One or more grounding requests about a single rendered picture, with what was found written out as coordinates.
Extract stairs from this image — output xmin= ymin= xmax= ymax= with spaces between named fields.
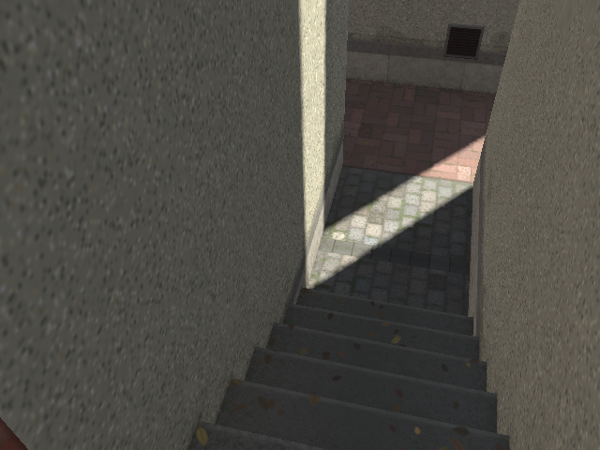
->
xmin=187 ymin=288 xmax=510 ymax=450

